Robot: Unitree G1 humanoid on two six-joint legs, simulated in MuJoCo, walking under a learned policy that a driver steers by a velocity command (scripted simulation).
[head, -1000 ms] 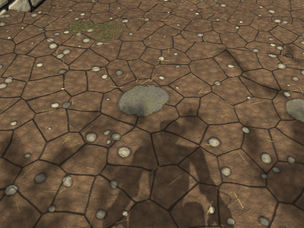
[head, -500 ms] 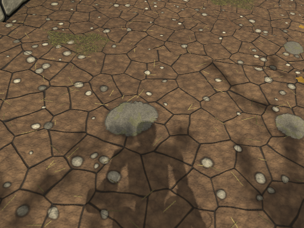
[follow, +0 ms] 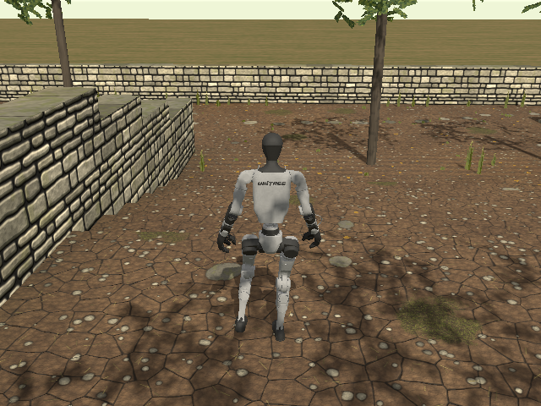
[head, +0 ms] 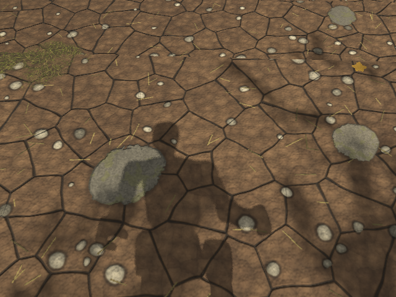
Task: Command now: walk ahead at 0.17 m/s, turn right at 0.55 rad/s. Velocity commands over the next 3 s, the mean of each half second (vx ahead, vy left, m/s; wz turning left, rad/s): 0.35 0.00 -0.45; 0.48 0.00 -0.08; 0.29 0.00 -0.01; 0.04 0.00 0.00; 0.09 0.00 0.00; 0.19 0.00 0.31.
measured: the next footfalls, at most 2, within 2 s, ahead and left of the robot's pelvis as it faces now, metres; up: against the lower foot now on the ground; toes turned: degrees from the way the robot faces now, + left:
left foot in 0.24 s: +0.18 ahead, +0.16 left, +0.00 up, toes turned -14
right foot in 0.68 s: +0.36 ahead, -0.17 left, +0.00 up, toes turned -16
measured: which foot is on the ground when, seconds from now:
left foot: up 0.00-0.22, down 0.24-0.68, up 0.70-1.00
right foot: down 0.00-0.24, up 0.26-0.66, down 0.68-1.00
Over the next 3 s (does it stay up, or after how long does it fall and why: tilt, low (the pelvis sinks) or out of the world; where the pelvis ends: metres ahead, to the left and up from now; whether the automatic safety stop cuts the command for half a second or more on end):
stays up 0.80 -0.18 -0.01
